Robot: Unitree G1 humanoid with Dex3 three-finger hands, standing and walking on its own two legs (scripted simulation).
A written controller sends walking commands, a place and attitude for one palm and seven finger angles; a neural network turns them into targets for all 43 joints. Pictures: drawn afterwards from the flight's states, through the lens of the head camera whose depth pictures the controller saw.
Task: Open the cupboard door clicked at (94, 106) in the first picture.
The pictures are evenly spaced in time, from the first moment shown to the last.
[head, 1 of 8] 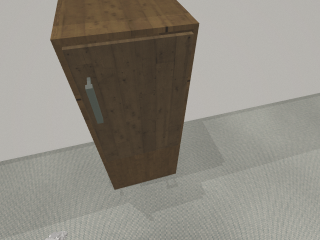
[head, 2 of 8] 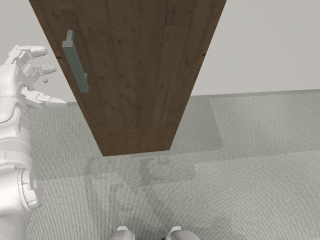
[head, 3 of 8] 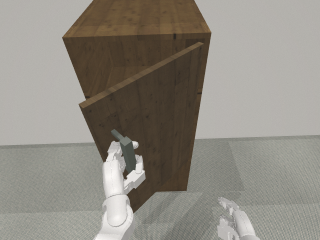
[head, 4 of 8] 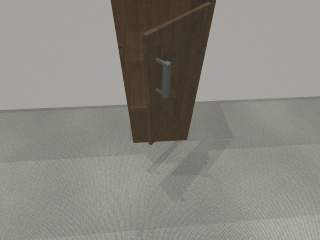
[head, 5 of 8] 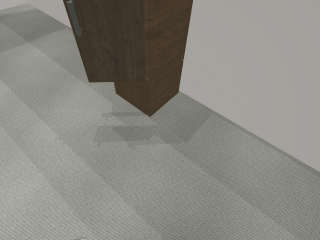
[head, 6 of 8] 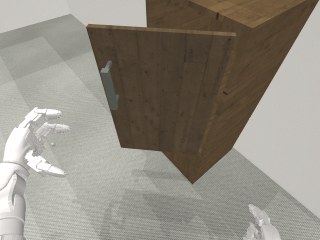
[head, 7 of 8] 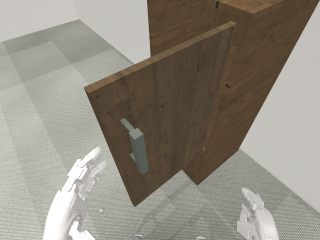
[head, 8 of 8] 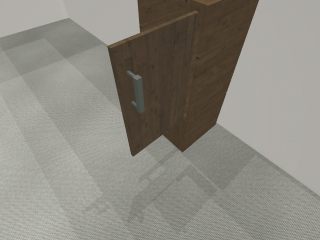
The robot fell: no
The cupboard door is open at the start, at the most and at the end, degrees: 0 92 91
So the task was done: yes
